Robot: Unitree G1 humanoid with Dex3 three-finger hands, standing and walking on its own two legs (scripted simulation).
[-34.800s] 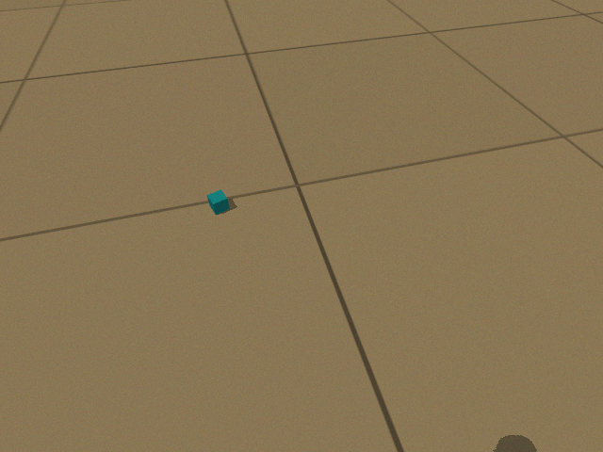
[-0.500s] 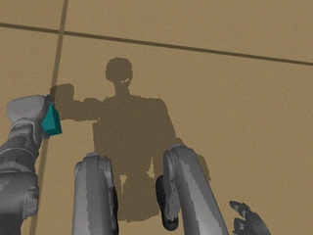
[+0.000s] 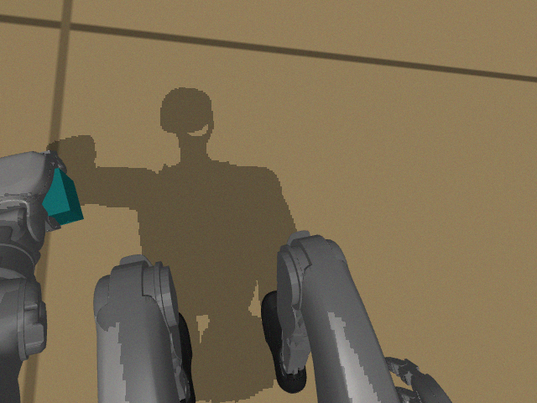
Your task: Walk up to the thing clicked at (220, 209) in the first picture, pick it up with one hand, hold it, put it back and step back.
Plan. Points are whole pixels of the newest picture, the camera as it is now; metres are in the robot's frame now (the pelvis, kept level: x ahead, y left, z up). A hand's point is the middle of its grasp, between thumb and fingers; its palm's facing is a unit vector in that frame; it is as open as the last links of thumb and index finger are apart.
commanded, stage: lower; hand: left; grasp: from above
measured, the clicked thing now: (47, 200) +0.43 +0.30 -0.22
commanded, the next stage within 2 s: rest in 0.42 s
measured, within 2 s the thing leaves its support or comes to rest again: rests again in 0.90 s
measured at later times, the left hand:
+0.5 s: hand (52, 204) +0.43 +0.31 -0.25, palm faces -0.46 -0.14 -0.88, open 10.1 cm
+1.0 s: hand (66, 201) +0.44 +0.30 -0.28, palm faces -0.46 -0.17 -0.87, open 10.1 cm
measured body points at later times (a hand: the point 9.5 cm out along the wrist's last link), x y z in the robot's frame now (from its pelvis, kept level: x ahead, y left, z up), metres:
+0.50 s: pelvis +0.00 +0.00 -0.04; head +0.26 +0.08 +0.32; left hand +0.45 +0.31 -0.20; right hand +0.06 -0.27 -0.13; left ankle +0.08 +0.12 -0.32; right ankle +0.09 -0.11 -0.32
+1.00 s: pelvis +0.01 +0.00 -0.05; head +0.28 +0.09 +0.30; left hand +0.46 +0.30 -0.23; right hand +0.05 -0.26 -0.14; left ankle +0.08 +0.12 -0.32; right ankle +0.09 -0.11 -0.32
